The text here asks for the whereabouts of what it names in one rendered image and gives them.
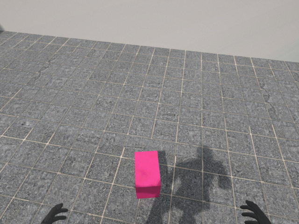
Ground robot right hand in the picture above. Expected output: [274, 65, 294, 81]
[240, 200, 272, 224]

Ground robot left hand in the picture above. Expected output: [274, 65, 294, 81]
[40, 203, 68, 224]

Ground carton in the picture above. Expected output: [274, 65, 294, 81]
[135, 151, 161, 199]

